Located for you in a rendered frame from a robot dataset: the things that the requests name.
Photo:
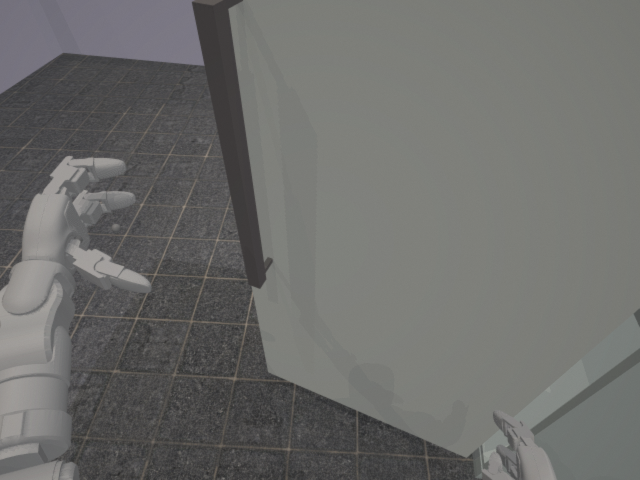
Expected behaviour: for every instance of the left robot forearm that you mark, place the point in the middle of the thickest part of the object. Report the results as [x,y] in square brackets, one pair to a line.
[36,311]

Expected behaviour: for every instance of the robot left upper arm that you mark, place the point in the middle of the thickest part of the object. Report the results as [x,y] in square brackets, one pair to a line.
[55,470]

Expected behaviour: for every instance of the robot left hand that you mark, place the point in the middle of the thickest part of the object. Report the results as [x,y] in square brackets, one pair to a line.
[53,221]

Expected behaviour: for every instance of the fridge door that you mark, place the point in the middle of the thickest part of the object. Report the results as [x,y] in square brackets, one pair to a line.
[450,193]

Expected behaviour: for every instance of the handle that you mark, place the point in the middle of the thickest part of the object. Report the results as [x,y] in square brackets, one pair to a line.
[214,31]

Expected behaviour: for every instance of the robot right hand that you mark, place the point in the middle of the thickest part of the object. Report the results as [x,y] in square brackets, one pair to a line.
[530,461]

